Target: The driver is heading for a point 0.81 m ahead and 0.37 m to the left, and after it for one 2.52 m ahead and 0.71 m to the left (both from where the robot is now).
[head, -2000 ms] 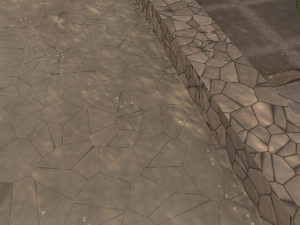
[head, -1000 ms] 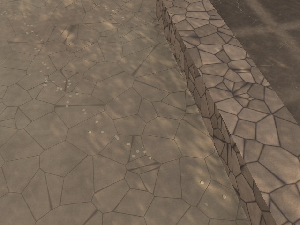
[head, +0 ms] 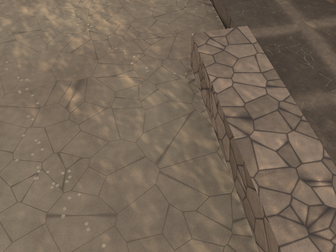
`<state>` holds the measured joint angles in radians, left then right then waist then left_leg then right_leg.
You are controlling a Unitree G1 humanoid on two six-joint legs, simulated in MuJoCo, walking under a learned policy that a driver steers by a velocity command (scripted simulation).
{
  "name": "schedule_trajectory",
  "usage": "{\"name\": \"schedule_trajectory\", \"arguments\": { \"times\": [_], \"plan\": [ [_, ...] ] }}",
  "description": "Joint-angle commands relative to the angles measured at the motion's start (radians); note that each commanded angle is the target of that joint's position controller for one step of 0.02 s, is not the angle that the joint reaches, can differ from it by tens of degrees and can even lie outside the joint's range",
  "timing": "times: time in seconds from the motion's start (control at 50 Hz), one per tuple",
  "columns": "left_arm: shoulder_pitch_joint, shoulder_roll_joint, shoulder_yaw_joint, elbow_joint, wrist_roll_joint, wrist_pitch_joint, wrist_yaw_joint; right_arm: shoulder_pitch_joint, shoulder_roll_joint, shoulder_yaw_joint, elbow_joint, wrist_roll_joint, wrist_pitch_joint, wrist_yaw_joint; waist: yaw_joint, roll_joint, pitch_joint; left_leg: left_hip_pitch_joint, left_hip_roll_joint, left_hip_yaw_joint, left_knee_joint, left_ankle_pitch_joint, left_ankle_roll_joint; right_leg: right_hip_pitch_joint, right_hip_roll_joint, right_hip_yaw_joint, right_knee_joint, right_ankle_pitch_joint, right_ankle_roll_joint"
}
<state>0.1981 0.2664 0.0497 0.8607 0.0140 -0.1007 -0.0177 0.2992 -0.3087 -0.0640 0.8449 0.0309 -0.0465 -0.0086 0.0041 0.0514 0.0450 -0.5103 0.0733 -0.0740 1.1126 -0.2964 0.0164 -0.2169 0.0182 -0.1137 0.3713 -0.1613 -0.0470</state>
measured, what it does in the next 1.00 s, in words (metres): walks ahead, turning left: left foot, then right foot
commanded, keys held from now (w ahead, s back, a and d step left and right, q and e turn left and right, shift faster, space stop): q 1.00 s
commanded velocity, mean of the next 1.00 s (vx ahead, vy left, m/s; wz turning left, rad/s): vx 0.10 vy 0.00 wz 0.55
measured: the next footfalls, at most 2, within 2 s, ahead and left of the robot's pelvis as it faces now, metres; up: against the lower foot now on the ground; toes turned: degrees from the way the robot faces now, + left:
left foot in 0.28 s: +0.28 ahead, +0.14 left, +0.00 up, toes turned +10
right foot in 0.78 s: +0.32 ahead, -0.08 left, +0.00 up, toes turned +32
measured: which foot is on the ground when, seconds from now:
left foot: up 0.00-0.26, down 0.28-0.78, up 0.80-1.00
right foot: down 0.00-0.30, up 0.32-0.76, down 0.78-1.00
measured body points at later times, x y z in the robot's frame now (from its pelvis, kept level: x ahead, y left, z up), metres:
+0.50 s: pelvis +0.17 +0.05 -0.01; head +0.22 +0.08 +0.44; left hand +0.25 +0.36 -0.13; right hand +0.38 -0.19 -0.09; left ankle +0.24 +0.13 -0.74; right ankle +0.20 -0.12 -0.67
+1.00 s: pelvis +0.22 +0.00 +0.00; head +0.26 +0.00 +0.45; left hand +0.16 +0.31 -0.09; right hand +0.51 -0.16 -0.10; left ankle +0.13 +0.12 -0.66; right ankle +0.29 -0.10 -0.74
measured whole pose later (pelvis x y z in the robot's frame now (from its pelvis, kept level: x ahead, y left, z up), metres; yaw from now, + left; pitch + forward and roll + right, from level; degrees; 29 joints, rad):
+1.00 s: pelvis +0.22 +0.00 +0.00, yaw +34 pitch +1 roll +1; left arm 0.16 0.26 0.07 0.78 0.01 0.01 0.04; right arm 0.23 -0.36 -0.12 0.58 0.02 0.08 -0.01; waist 0.02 0.05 0.04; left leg -0.54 -0.04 -0.08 1.11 -0.38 -0.08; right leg -0.23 -0.04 -0.03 0.44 -0.23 -0.01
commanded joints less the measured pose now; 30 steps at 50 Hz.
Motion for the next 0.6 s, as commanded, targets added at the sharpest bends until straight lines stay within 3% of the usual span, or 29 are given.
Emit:
{"name": "schedule_trajectory", "arguments": {
  "times": [0.02,0.08,0.14,0.2,0.24,0.26,0.28,0.3,0.32,0.34,0.36,0.38,0.4,0.44,0.5,0.6],
  "plan": [
    [-0.063,0.122,0.030,-0.039,0.012,-0.026,0.009,0.052,-0.044,-0.023,-0.066,-0.010,0.021,-0.010,-0.039,-0.141,-0.007,-0.073,0.046,-0.025,-0.038,0.093,-0.033,0.016,-0.265,0.107,-0.199,0.469,-0.134],
    [-0.080,0.141,0.034,-0.035,0.007,-0.008,0.034,-0.009,-0.017,-0.015,-0.105,-0.019,0.020,0.003,-0.030,-0.144,-0.011,-0.030,0.029,0.044,-0.270,0.269,-0.044,0.007,-0.220,-0.026,-0.182,0.554,-0.118],
    [-0.034,0.169,0.039,-0.021,-0.008,0.015,0.056,-0.102,-0.004,-0.010,-0.152,-0.026,0.022,0.029,0.015,-0.127,-0.038,-0.003,0.004,0.088,-0.424,0.374,-0.033,0.088,-0.242,-0.052,-0.142,0.551,-0.117],
    [-0.041,0.194,0.051,-0.017,-0.032,0.043,0.062,-0.117,-0.039,-0.026,-0.198,-0.030,0.034,0.051,0.004,-0.141,-0.049,-0.003,-0.004,0.091,-0.468,0.271,0.002,0.172,-0.296,-0.047,-0.060,0.556,-0.101],
    [-0.070,0.209,0.061,-0.028,-0.049,0.057,0.068,-0.068,-0.074,-0.044,-0.208,-0.035,0.042,0.058,-0.034,-0.143,-0.069,0.057,-0.039,0.119,-0.496,0.180,0.038,0.188,-0.303,-0.049,0.063,0.632,-0.078],
    [-0.084,0.202,0.062,-0.035,-0.056,0.064,0.069,0.010,-0.099,-0.059,-0.195,-0.035,0.041,0.057,-0.079,-0.120,-0.101,0.159,-0.075,0.138,-0.563,0.206,0.066,0.171,-0.275,-0.066,0.196,0.641,-0.052],
    [-0.044,0.174,0.055,-0.033,-0.046,0.068,0.065,0.098,-0.152,-0.084,-0.174,-0.037,0.038,0.042,-0.113,-0.039,-0.152,0.308,-0.103,0.116,-0.647,0.376,0.103,0.115,-0.203,-0.084,0.398,0.529,-0.001],
    [0.025,0.092,0.028,-0.054,0.011,0.063,0.052,0.094,-0.254,-0.103,-0.196,-0.035,0.042,0.014,-0.053,0.219,-0.203,0.517,0.108,-0.173,-0.610,0.897,0.196,-0.145,-0.095,-0.090,0.716,-0.116,0.071],
    [0.109,0.090,0.016,-0.068,0.016,0.055,0.036,0.042,-0.280,-0.094,-0.253,-0.061,0.032,0.015,0.006,0.286,-0.368,0.695,0.305,-0.604,-0.680,0.829,0.424,-0.381,0.070,0.086,1.002,-0.590,0.108],
    [0.052,0.169,0.036,-0.048,-0.013,0.053,0.025,0.021,-0.195,-0.075,-0.280,-0.050,0.025,0.028,-0.057,0.101,-0.408,0.667,0.268,-0.552,-0.740,0.635,0.389,-0.416,0.012,0.223,1.050,-0.508,0.087],
    [-0.017,0.168,0.037,-0.074,-0.031,0.057,0.027,-0.031,-0.162,-0.064,-0.285,-0.039,0.018,0.027,-0.044,0.037,-0.305,0.572,0.226,-0.446,-0.756,0.489,0.330,-0.450,-0.017,0.212,1.013,-0.415,0.072],
    [-0.039,0.149,0.036,-0.065,-0.021,0.067,0.041,-0.069,-0.142,-0.059,-0.282,-0.024,0.021,0.022,-0.020,-0.050,-0.216,0.455,0.175,-0.368,-0.779,0.367,0.271,-0.446,-0.055,0.208,0.932,-0.342,0.074],
    [-0.054,0.161,0.042,-0.069,-0.010,0.079,0.054,-0.099,-0.129,-0.054,-0.287,-0.021,0.027,0.012,-0.002,-0.027,-0.171,0.357,0.146,-0.332,-0.799,0.295,0.243,-0.410,-0.076,0.214,0.849,-0.293,0.075],
    [-0.039,0.152,0.047,-0.068,-0.011,0.091,0.055,-0.113,-0.131,-0.054,-0.303,-0.044,0.035,0.002,0.019,0.033,-0.157,0.264,0.094,-0.296,-0.823,0.290,0.227,-0.328,-0.056,0.199,0.783,-0.233,0.078],
    [-0.045,0.122,0.041,-0.067,-0.006,0.091,0.060,-0.091,-0.148,-0.063,-0.310,-0.037,0.034,-0.013,0.008,0.036,-0.184,0.287,0.079,-0.285,-0.808,0.336,0.224,-0.320,-0.035,0.204,0.644,-0.207,0.104],
    [-0.089,0.126,0.046,-0.081,-0.014,0.094,0.062,-0.106,-0.154,-0.066,-0.327,-0.032,0.057,-0.028,-0.010,0.082,-0.159,0.247,0.048,-0.336,-0.818,0.079,0.200,-0.287,-0.018,0.226,0.486,-0.157,0.128]
  ]
}}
